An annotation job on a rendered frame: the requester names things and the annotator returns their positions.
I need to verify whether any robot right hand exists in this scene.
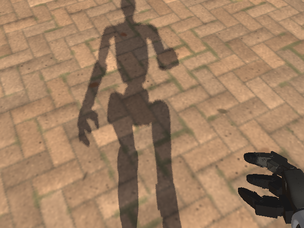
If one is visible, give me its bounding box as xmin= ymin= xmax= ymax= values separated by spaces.
xmin=237 ymin=151 xmax=304 ymax=224

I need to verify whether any right robot forearm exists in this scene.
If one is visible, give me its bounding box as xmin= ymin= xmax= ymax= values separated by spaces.
xmin=291 ymin=210 xmax=304 ymax=228

